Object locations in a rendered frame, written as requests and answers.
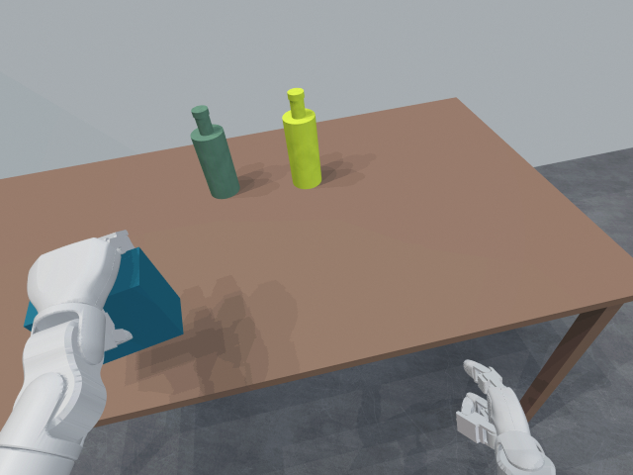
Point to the robot left forearm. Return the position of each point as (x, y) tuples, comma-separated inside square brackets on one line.
[(63, 395)]

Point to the sponge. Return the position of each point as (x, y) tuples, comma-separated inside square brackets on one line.
[(140, 302)]

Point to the left robot hand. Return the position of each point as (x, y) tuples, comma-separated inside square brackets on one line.
[(82, 272)]

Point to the table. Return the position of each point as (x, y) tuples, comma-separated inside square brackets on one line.
[(427, 229)]

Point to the right robot hand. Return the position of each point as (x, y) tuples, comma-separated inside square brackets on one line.
[(483, 420)]

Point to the robot right forearm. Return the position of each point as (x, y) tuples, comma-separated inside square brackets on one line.
[(518, 453)]

